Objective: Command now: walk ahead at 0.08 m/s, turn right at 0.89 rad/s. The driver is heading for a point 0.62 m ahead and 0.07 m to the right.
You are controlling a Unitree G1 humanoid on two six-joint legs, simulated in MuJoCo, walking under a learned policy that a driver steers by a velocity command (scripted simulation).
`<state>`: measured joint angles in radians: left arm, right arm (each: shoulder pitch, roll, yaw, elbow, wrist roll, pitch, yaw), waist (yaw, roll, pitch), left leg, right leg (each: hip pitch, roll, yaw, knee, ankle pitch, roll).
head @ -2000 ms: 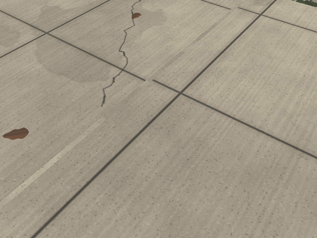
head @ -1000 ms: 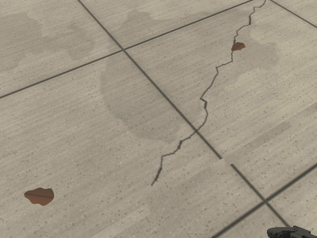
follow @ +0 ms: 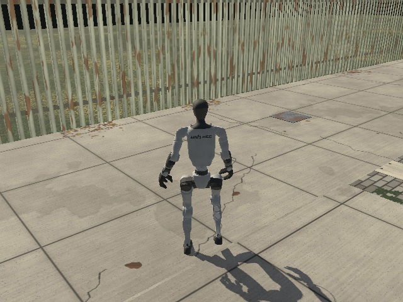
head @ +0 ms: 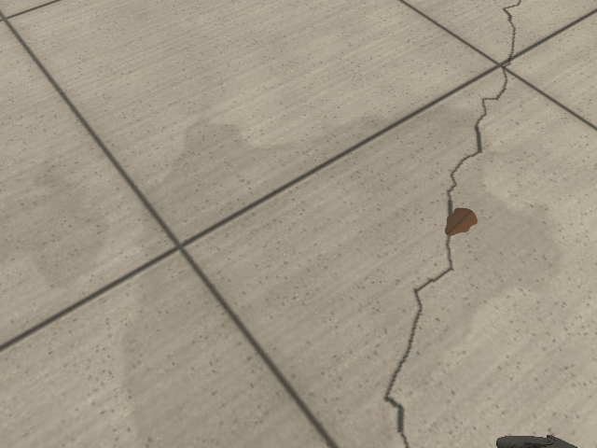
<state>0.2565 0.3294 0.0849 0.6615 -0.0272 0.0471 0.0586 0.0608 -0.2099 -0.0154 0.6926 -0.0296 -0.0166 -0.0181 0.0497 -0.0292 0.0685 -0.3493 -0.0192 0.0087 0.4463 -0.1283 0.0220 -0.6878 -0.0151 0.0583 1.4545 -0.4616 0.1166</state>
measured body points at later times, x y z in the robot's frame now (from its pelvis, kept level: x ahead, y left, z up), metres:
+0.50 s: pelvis +0.04 -0.05 +0.00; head +0.06 -0.08 +0.45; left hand +0.30 +0.13 -0.08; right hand +0.08 -0.36 -0.13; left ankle +0.09 +0.09 -0.68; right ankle +0.06 -0.16 -0.74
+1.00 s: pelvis +0.07 -0.06 +0.00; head +0.10 -0.04 +0.45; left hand +0.25 +0.23 -0.08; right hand +0.24 -0.35 -0.08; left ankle +0.06 +0.07 -0.74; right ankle +0.14 -0.17 -0.73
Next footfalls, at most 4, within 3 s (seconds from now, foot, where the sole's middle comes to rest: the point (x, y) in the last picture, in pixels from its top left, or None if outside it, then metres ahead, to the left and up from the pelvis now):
0.20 right None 0.10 -0.17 -0.77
0.64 left None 0.10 0.06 -0.77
1.02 right None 0.18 -0.16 -0.77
1.34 left None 0.09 0.08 -0.77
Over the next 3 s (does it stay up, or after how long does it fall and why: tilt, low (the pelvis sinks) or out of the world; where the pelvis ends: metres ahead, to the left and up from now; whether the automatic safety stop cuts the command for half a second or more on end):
stays up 0.72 -0.04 -0.02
